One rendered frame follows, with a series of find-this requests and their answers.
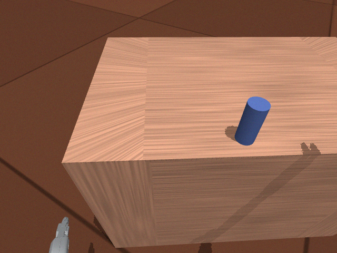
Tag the can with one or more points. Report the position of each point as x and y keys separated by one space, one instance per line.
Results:
x=253 y=116

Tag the left robot hand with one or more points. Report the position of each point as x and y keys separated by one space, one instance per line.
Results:
x=60 y=244

